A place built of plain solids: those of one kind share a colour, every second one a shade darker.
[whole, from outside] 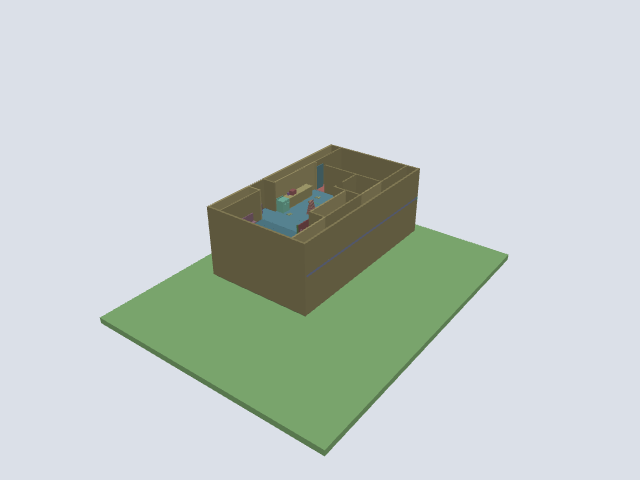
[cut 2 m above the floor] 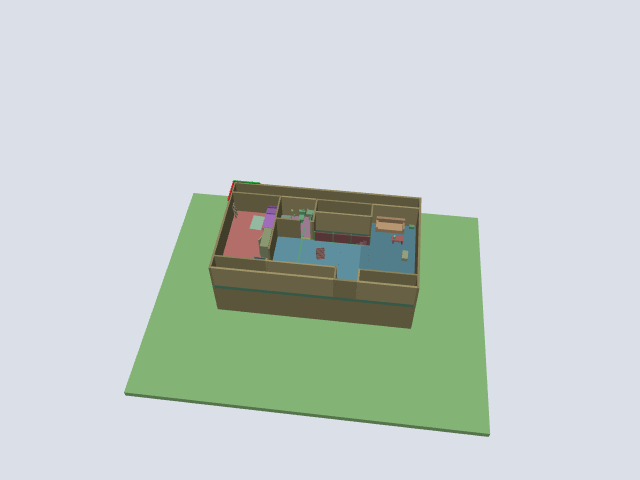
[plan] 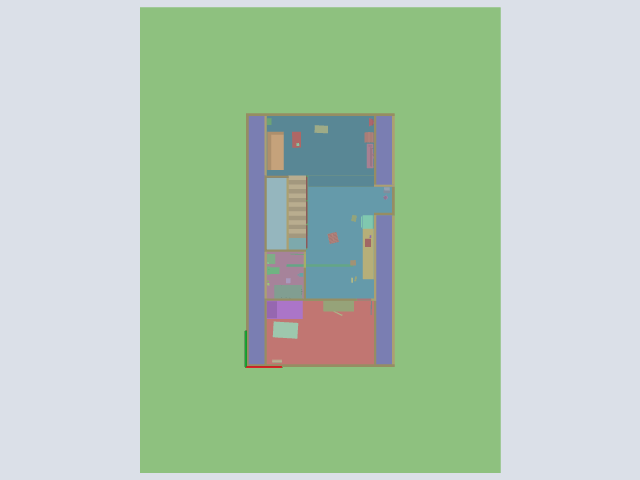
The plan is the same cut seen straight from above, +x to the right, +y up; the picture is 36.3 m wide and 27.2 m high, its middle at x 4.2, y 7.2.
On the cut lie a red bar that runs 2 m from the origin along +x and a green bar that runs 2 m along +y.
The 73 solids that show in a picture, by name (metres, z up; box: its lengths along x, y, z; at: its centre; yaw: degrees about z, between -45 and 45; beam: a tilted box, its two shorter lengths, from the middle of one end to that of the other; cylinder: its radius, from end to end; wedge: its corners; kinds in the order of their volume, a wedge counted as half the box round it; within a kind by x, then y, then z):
{
 "under_1": {"box": [20.44, 26.39, 0.5], "at": [4.22, 7.19, -3.58]},
 "wall_1": {"box": [0.16, 14.07, 5.45], "at": [0.08, 7.19, 2.42]},
 "wall_2": {"box": [0.13, 3.59, 2.37], "at": [1.11, 1.96, 3.96]},
 "wall_3": {"box": [0.13, 2.65, 2.37], "at": [1.11, 5.21, 3.96]},
 "wall_4": {"box": [0.13, 4.06, 2.37], "at": [1.11, 8.69, 3.96]},
 "wall_5": {"box": [0.13, 3.38, 2.37], "at": [1.11, 12.54, 3.96]},
 "wall_6": {"box": [1.38, 0.13, 2.37], "at": [1.74, 10.78, 3.96]},
 "wall_7": {"box": [2.36, 0.13, 2.37], "at": [2.23, 6.59, 3.96]},
 "wall_8": {"box": [0.13, 4.06, 2.37], "at": [2.37, 8.69, 3.96]},
 "wall_9": {"box": [0.13, 1.75, 2.37], "at": [3.35, 4.75, 3.96]},
 "wall_10": {"box": [5.24, 0.13, 2.37], "at": [3.67, 3.81, 3.96]},
 "wall_11": {"box": [8.44, 0.16, 5.45], "at": [4.22, 0.08, 2.42]},
 "wall_12": {"box": [8.44, 0.16, 5.45], "at": [4.22, 14.31, 2.42]},
 "wall_13": {"box": [0.28, 0.13, 2.37], "at": [7.25, 3.81, 3.96]},
 "wall_14": {"box": [0.13, 3.59, 2.37], "at": [7.33, 1.96, 3.96]},
 "wall_15": {"box": [0.13, 4.73, 2.37], "at": [7.33, 6.24, 3.96]},
 "wall_16": {"box": [0.13, 3.89, 2.37], "at": [7.33, 12.28, 3.96]},
 "wall_17": {"box": [1.18, 0.13, 2.37], "at": [7.85, 8.67, 3.96]},
 "wall_18": {"box": [1.18, 0.13, 2.37], "at": [7.85, 10.27, 3.96]},
 "wall_19": {"box": [0.16, 8.45, 2.37], "at": [8.36, 4.38, 3.96]},
 "wall_20": {"box": [0.16, 14.07, 2.77], "at": [8.36, 7.19, 1.09]},
 "wall_21": {"box": [0.16, 1.47, 2.37], "at": [8.36, 9.47, 3.96]},
 "wall_22": {"box": [0.16, 3.89, 2.37], "at": [8.36, 12.28, 3.96]},
 "stair_1": {"box": [0.98, 3.54, 0.48], "at": [2.92, 9.08, -0.06]},
 "stair_2": {"box": [0.98, 3.29, 0.67], "at": [2.92, 9.21, 0.04]},
 "stair_3": {"box": [0.98, 3.03, 0.85], "at": [2.92, 9.33, 0.13]},
 "stair_4": {"box": [0.98, 2.78, 1.04], "at": [2.92, 9.46, 0.22]},
 "stair_5": {"box": [0.98, 2.53, 1.23], "at": [2.92, 9.59, 0.31]},
 "stair_6": {"box": [0.98, 2.28, 1.41], "at": [2.92, 9.71, 0.41]},
 "stair_7": {"box": [0.98, 2.02, 1.59], "at": [2.92, 9.84, 0.5]},
 "stair_8": {"box": [0.98, 1.77, 1.78], "at": [2.92, 9.96, 0.59]},
 "stair_9": {"box": [0.98, 1.52, 1.97], "at": [2.92, 10.09, 0.68]},
 "stair_10": {"box": [0.98, 1.26, 2.15], "at": [2.92, 10.22, 0.78]},
 "stair_11": {"box": [0.98, 1.01, 2.33], "at": [2.92, 10.34, 0.87]},
 "stair_12": {"box": [0.98, 0.76, 2.52], "at": [2.92, 10.47, 0.96]},
 "stair_13": {"box": [0.98, 0.51, 2.71], "at": [2.92, 10.6, 1.05]},
 "stair_14": {"box": [0.98, 0.25, 2.89], "at": [2.92, 10.72, 1.15]},
 "floor_shut_1": {"box": [8.12, 3.25, 0.5], "at": [4.22, 12.6, -0.25]},
 "upper_floor_living_1": {"box": [6.08, 3.38, 0.16], "at": [4.22, 12.54, 2.69]},
 "upper_floor_living_2": {"box": [3.85, 4.86, 0.16], "at": [5.33, 6.31, 2.69]},
 "upper_floor_living_3": {"box": [3.85, 0.64, 0.16], "at": [5.33, 10.53, 2.69]},
 "upper_floor_living_4": {"box": [4.87, 1.47, 0.16], "at": [5.84, 9.47, 2.69]},
 "upper_floor_1": {"box": [0.89, 14.07, 0.16], "at": [0.6, 7.19, 2.69]},
 "upper_floor_2": {"box": [0.89, 8.45, 0.16], "at": [7.83, 4.38, 2.69]},
 "upper_floor_3": {"box": [0.89, 3.89, 0.16], "at": [7.83, 12.28, 2.69]},
 "upper_floor_bedroom_1": {"box": [6.08, 3.59, 0.16], "at": [4.22, 1.96, 2.69]},
 "floor_lobby_1": {"box": [3.53, 1.49, 0.5], "at": [4.2, 6.56, -0.25]},
 "wardrobe_1": {"box": [1.75, 0.6, 2.0], "at": [5.25, 3.44, 3.77]},
 "counter_run_1": {"box": [0.64, 2.87, 0.038], "at": [6.93, 6.41, 3.67]},
 "counter_run_2": {"box": [0.61, 2.87, 0.78], "at": [6.95, 6.41, 3.26]},
 "wall_band_1": {"box": [0.13, 5.03, 0.31], "at": [2.37, 8.33, 2.62]},
 "wall_band_2": {"box": [0.13, 3.41, 0.31], "at": [3.48, 9.14, 2.62]},
 "wall_band_3": {"box": [3.79, 0.13, 0.31], "at": [4.2, 5.75, 2.62]},
 "wall_band_4": {"box": [0.16, 14.07, 0.31], "at": [8.36, 7.19, 2.62]},
 "child_bed_1": {"box": [0.55, 0.96, 0.2], "at": [1.49, 3.25, 3.35]},
 "child_bed_2": {"box": [2.06, 1.06, 0.4], "at": [2.19, 3.25, 3.15]},
 "upper_floor_bath_1": {"box": [2.1, 2.65, 0.16], "at": [2.23, 5.21, 2.69]},
 "sofa_1": {"box": [0.23, 2.16, 0.39], "at": [1.33, 12.25, 3.42]},
 "sofa_2": {"box": [0.93, 2.16, 0.34], "at": [1.69, 12.25, 3.06]},
 "upper_floor_sstore_1": {"box": [1.12, 4.06, 0.16], "at": [1.74, 8.69, 2.69]},
 "bathtub_1": {"box": [1.6, 0.76, 0.41], "at": [2.4, 4.27, 2.98]},
 "range_cooker_1": {"box": [0.65, 0.76, 0.94], "at": [6.92, 8.22, 3.24]},
 "wall_foot_1": {"box": [0.16, 14.07, 0.17], "at": [0.08, 7.19, 2.7]},
 "stair_guard_1": {"box": [0.08, 4.19, 0.95], "at": [3.45, 8.75, 3.25]},
 "trunk_1": {"box": [0.76, 0.43, 0.31], "at": [4.28, 13.47, 2.93], "yaw": -2.3},
 "rug_1": {"box": [1.4, 0.9, 0.08], "at": [2.25, 2.09, 2.75], "yaw": -3.3},
 "tv_stand_1": {"box": [0.37, 1.4, 0.046], "at": [7.04, 11.96, 3.13]},
 "tv_stand_2": {"box": [0.09, 1.08, 0.63], "at": [7.09, 11.9, 3.51]},
 "leaf_bedroom_door_1": {"box": [0.05, 0.82, 1.99], "at": [7.1, 3.34, 3.77], "yaw": -1.0},
 "dish_rack_1": {"box": [0.35, 0.47, 0.34], "at": [6.92, 7.04, 3.85]},
 "pedestal_basin_1": {"box": [0.47, 0.58, 0.2], "at": [1.43, 6.12, 3.53]},
 "coffee_table_1": {"box": [0.5, 0.9, 0.046], "at": [2.87, 12.88, 3.17], "yaw": 0.8},
 "wc_1": {"box": [0.54, 0.38, 0.09], "at": [1.64, 5.46, 3.17]}
}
